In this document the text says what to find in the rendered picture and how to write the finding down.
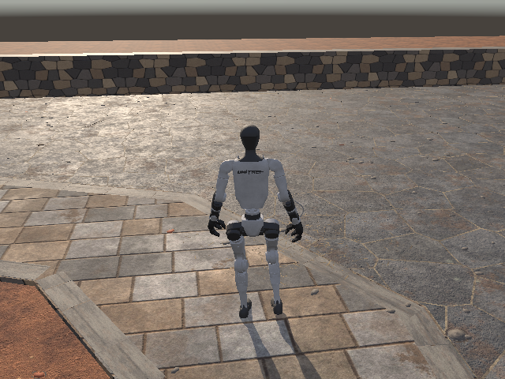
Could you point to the left robot hand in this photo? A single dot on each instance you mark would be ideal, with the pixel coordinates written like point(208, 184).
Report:
point(212, 224)

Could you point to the robot left upper arm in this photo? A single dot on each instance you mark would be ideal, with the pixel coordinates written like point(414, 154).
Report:
point(222, 180)

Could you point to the left robot forearm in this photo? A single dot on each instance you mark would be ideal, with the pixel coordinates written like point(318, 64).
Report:
point(215, 209)

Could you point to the left robot foot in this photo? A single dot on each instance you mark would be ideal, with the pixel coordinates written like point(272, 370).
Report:
point(244, 312)

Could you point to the right robot hand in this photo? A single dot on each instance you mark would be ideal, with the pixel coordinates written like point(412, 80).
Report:
point(298, 231)

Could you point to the robot right upper arm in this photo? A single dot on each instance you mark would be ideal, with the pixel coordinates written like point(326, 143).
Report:
point(280, 180)

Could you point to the right robot forearm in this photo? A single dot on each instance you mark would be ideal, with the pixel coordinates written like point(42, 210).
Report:
point(291, 210)

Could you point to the robot head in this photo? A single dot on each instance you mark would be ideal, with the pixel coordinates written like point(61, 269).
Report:
point(250, 136)

